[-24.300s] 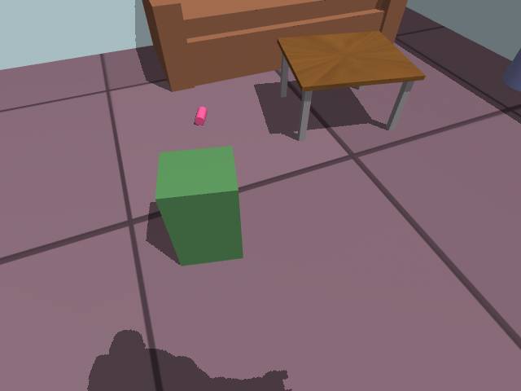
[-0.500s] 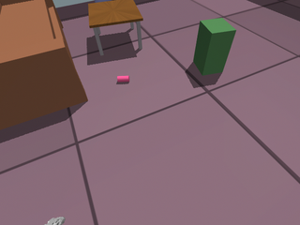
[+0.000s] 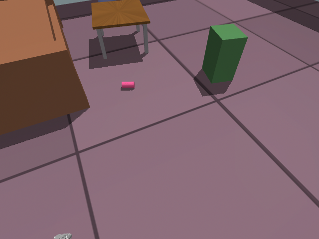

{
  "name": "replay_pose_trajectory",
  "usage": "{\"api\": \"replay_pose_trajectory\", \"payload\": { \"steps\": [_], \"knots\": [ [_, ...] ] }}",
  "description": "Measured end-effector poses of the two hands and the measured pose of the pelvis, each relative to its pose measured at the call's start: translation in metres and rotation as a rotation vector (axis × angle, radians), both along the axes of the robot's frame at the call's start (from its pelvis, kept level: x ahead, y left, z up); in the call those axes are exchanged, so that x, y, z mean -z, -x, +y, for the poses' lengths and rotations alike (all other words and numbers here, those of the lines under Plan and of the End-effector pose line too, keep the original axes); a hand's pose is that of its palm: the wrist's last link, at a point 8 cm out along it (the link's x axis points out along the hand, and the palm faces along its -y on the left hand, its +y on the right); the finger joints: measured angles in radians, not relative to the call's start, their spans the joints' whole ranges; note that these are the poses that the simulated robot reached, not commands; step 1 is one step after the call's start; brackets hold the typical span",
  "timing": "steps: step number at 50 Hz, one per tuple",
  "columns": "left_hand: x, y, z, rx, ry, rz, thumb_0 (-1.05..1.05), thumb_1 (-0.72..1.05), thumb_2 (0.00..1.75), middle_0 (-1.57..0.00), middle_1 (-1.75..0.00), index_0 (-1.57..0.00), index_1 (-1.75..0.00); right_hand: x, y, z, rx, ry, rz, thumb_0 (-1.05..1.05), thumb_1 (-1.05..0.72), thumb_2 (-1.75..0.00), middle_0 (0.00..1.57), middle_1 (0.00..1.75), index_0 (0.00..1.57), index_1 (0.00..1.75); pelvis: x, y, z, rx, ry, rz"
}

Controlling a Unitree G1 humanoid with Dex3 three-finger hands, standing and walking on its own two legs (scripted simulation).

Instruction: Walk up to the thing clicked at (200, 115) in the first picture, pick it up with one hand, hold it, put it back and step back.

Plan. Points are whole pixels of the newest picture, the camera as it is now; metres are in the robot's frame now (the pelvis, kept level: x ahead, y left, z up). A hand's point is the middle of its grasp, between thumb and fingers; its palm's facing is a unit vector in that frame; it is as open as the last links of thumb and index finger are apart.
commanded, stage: stand
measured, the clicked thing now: (128, 84) +1.56 +0.33 -0.75
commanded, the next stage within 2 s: none
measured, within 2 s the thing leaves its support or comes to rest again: neither
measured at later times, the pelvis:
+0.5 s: pelvis +0.00 +0.00 +0.00, yaw +1 degrees
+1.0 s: pelvis +0.00 +0.00 +0.00, yaw +2 degrees
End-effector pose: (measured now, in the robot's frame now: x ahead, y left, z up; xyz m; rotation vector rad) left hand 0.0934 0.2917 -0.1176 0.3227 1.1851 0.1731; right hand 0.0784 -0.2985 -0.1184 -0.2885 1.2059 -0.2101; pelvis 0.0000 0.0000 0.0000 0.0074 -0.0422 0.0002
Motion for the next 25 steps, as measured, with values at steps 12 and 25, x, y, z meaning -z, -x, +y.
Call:
{"api": "replay_pose_trajectory", "payload": {
  "steps": [12,25],
  "knots": [
    [0.001,0.019,-0.001,-0.026,0.001,0.034,0.01,0.9,0.9,-0.21,-0.3,-0.21,-0.3,-0.003,-0.006,-0.002,-0.01,0.001,0.001,0.0,-0.91,-0.9,0.2,0.3,0.2,0.3,-0.002,-0.001,-0.003,-0.012,0.007,0.002],
    [-0.001,0.024,0.003,-0.037,-0.004,0.032,0.01,0.9,0.9,-0.21,-0.3,-0.21,-0.3,0.0,0.003,0.001,-0.012,-0.003,0.024,0.0,-0.91,-0.9,0.2,0.3,0.2,0.3,-0.002,-0.001,-0.001,-0.016,0.008,0.0]
  ]
}}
